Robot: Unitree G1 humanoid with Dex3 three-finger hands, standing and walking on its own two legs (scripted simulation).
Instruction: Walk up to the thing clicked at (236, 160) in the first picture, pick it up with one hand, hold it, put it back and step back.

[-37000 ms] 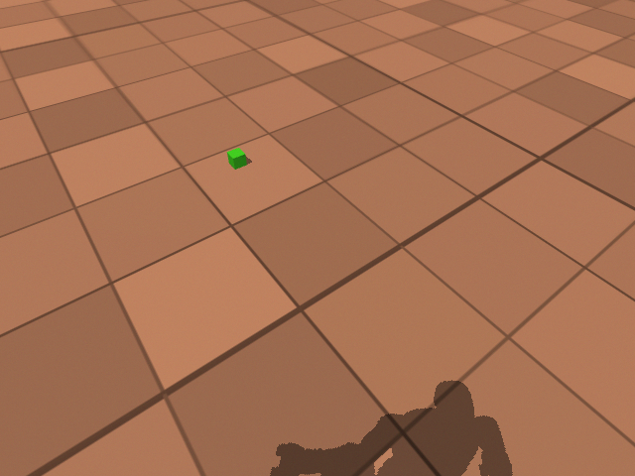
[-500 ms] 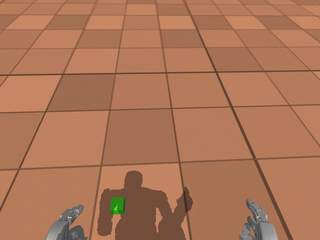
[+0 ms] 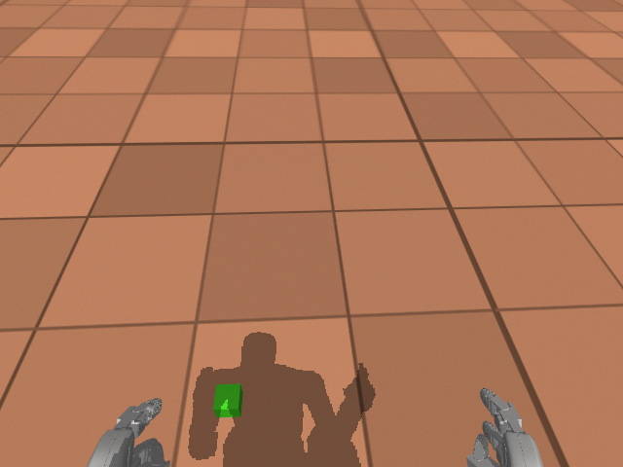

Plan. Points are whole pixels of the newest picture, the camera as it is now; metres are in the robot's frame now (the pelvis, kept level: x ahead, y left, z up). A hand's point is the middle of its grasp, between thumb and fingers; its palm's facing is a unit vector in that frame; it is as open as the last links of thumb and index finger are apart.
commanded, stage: stand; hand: left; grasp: from above
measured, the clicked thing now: (228, 400) +0.45 +0.23 -0.68
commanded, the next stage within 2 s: none
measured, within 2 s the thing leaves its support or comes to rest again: neither
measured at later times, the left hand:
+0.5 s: hand out of the picture +0.06 +0.25 -0.11, palm faces +0.04 -0.94 -0.33, open 7.4 cm
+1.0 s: hand out of the picture +0.01 +0.24 -0.10, palm faces +0.04 -0.94 -0.35, open 7.4 cm
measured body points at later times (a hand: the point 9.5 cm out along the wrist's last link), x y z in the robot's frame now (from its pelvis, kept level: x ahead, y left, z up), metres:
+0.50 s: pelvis -0.01 +0.01 +0.04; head +0.00 +0.02 +0.49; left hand +0.06 +0.30 -0.09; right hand +0.08 -0.27 -0.08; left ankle +0.00 +0.13 -0.68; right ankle +0.00 -0.15 -0.68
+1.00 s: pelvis -0.02 +0.00 +0.07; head -0.03 -0.01 +0.51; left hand +0.01 +0.29 -0.07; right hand +0.04 -0.28 -0.08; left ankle +0.00 +0.13 -0.68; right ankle +0.00 -0.15 -0.68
